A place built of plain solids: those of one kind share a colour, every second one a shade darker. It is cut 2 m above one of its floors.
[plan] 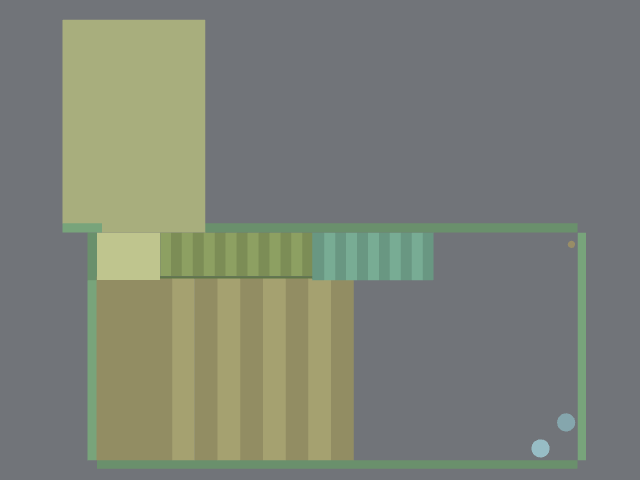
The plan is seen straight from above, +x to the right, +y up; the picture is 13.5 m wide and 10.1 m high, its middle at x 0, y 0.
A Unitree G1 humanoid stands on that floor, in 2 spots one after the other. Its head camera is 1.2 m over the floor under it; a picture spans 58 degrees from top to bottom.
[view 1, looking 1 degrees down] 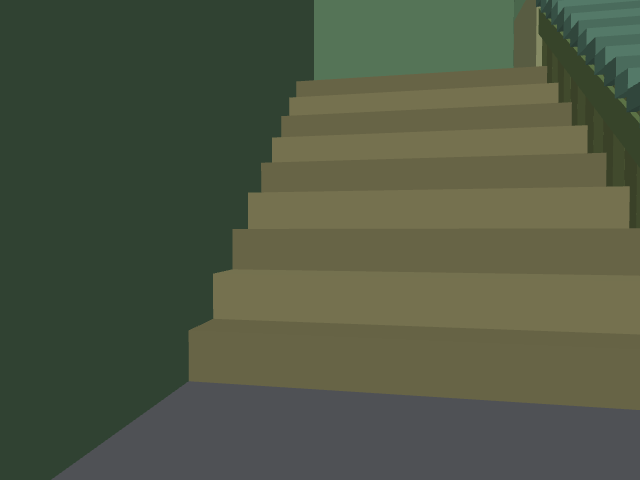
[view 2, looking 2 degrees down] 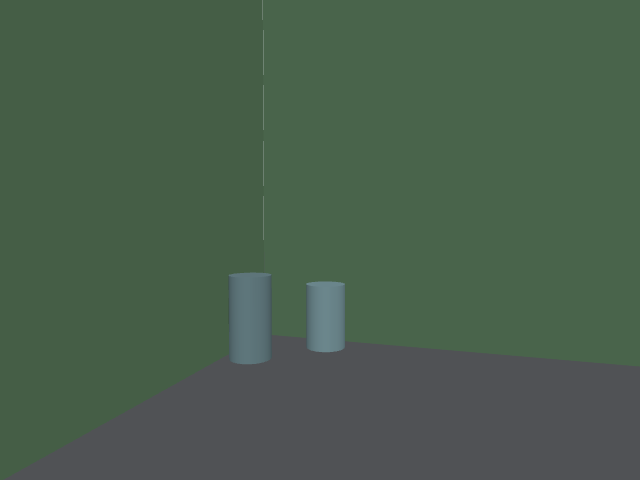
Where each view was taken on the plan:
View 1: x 3.94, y -2.99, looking -170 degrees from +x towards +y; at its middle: mass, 4.26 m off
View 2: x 3.39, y -0.35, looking -72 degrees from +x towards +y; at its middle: wall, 4.51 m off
